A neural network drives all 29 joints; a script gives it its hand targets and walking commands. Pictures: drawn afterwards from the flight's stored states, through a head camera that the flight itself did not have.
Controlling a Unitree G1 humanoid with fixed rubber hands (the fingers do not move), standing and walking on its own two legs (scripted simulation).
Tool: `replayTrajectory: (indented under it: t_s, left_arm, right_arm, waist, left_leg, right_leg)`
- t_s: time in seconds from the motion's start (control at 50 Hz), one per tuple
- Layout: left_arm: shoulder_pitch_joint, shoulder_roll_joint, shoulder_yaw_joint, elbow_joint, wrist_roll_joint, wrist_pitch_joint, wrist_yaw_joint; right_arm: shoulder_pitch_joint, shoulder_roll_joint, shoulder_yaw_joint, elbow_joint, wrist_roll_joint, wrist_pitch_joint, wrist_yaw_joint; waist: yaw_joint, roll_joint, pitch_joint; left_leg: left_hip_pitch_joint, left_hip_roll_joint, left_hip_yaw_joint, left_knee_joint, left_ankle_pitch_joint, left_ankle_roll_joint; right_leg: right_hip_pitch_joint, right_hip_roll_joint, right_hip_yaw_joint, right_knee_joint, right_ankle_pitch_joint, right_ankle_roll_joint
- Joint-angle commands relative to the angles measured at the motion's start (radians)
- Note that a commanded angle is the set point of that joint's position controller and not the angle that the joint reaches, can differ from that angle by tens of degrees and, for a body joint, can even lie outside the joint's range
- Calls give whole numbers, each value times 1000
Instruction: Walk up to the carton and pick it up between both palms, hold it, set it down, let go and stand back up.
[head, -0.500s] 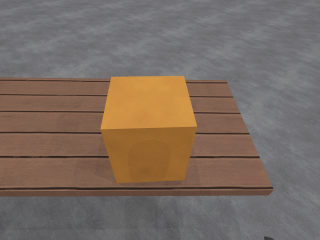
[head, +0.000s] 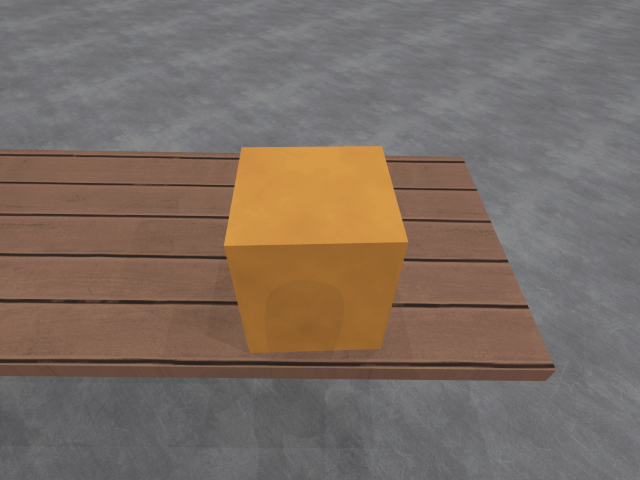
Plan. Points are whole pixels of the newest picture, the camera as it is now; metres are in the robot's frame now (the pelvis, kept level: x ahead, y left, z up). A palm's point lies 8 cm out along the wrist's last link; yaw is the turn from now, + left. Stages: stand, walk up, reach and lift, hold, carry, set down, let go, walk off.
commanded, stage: stand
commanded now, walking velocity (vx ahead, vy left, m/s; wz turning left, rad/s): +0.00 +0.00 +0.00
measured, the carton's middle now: (314, 252) +0.43 +0.01 +0.03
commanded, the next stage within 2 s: none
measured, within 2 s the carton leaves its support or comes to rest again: neither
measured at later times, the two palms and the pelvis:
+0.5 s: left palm out of the picture +0.02 +0.29 -0.12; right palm out of the picture +0.05 -0.29 -0.12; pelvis -0.01 +0.00 +0.00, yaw +0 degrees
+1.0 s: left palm out of the picture +0.04 +0.29 -0.12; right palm out of the picture +0.06 -0.29 -0.12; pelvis -0.01 +0.00 +0.00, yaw +0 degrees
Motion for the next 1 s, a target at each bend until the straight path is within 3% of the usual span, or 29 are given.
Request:
replayTrajectory:
  t_s: [0.0, 0.02, 0.1, 0.22, 0.32, 0.36, 0.4, 0.42, 0.54, 0.66, 0.68, 0.76, 0.8, 0.88, 0.98]
  left_arm:
    - [-24, 225, 47, -45, 2, -22, 13]
    - [-20, 227, 46, -41, 1, -20, 14]
    - [-20, 216, 42, -32, -5, -22, 13]
    - [-30, 223, 40, -10, -7, -18, 15]
    - [-21, 221, 38, 3, -3, -15, 14]
    - [-36, 226, 39, 4, -1, -19, 14]
    - [-45, 219, 36, 6, 0, -19, 9]
    - [-35, 218, 38, 4, -5, -19, 10]
    - [-46, 237, 44, 17, -4, -19, 16]
    - [-55, 233, 48, 25, -8, -18, 14]
    - [-49, 230, 46, 26, -5, -17, 14]
    - [-71, 217, 41, 24, -3, -16, 12]
    - [-60, 218, 36, 28, -6, -18, 11]
    - [-61, 224, 40, 32, -4, -14, 12]
    - [-72, 230, 43, 42, -5, -18, 14]
  right_arm:
    - [-70, -235, -48, -50, -1, -23, -14]
    - [-49, -229, -45, -47, 3, -21, -13]
    - [-68, -234, -44, -38, 3, -22, -13]
    - [-79, -240, -39, -22, 1, -20, -12]
    - [-78, -250, -39, -19, 7, -17, -14]
    - [-80, -247, -41, -14, 7, -15, -13]
    - [-76, -249, -39, -12, 6, -13, -15]
    - [-83, -259, -41, -10, 2, -15, -15]
    - [-102, -242, -34, -20, 3, -17, -16]
    - [-95, -248, -34, -17, 2, -20, -16]
    - [-91, -247, -31, -21, 7, -20, -16]
    - [-86, -243, -29, -15, 9, -15, -17]
    - [-99, -242, -30, -15, 11, -16, -17]
    - [-100, -238, -30, -15, 8, -17, -14]
    - [-99, -237, -29, -18, 10, -17, -15]
  waist:
    - [4, -6, 39]
    - [-3, -20, 31]
    - [-2, 28, 17]
    - [-2, -3, 14]
    - [-4, 12, 4]
    - [-5, -13, 30]
    - [-10, 3, 47]
    - [4, 17, 35]
    - [3, 9, 8]
    - [4, -15, 9]
    - [-6, 9, 2]
    - [-9, 14, 8]
    - [-4, -22, 20]
    - [-5, -6, 12]
    - [-8, 4, -4]
  left_leg:
    - [-54, 117, -134, -132, 65, 39]
    - [-44, 116, -133, -138, 44, 38]
    - [-40, 112, -130, -146, 31, 37]
    - [-43, 117, -137, -154, 13, 42]
    - [-27, 116, -136, -147, 25, 36]
    - [-41, 116, -140, -152, 1, 37]
    - [-57, 114, -142, -165, -40, 34]
    - [-63, 116, -143, -171, -51, 38]
    - [-31, 117, -132, -146, 70, 37]
    - [-31, 119, -128, -146, 76, 38]
    - [-18, 119, -123, -142, 64, 36]
    - [-29, 117, -121, -148, 52, 33]
    - [-19, 125, -133, -147, 64, 35]
    - [-26, 120, -125, -153, 43, 33]
    - [-6, 122, -120, -145, 104, 33]
  right_leg:
    - [-45, -93, 87, -91, 74, -46]
    - [-49, -95, 91, -88, 61, -46]
    - [-56, -99, 104, -96, 50, -52]
    - [-44, -108, 101, -102, 50, -48]
    - [-40, -109, 97, -112, 59, -45]
    - [-61, -108, 98, -110, 39, -46]
    - [-71, -105, 96, -110, 17, -44]
    - [-60, -106, 101, -110, 28, -44]
    - [-35, -116, 106, -118, 67, -45]
    - [-31, -114, 103, -116, 68, -44]
    - [-37, -113, 114, -118, 74, -46]
    - [-32, -115, 111, -120, 71, -42]
    - [-55, -113, 104, -122, 56, -43]
    - [-41, -110, 101, -120, 67, -38]
    - [-33, -116, 108, -119, 92, -41]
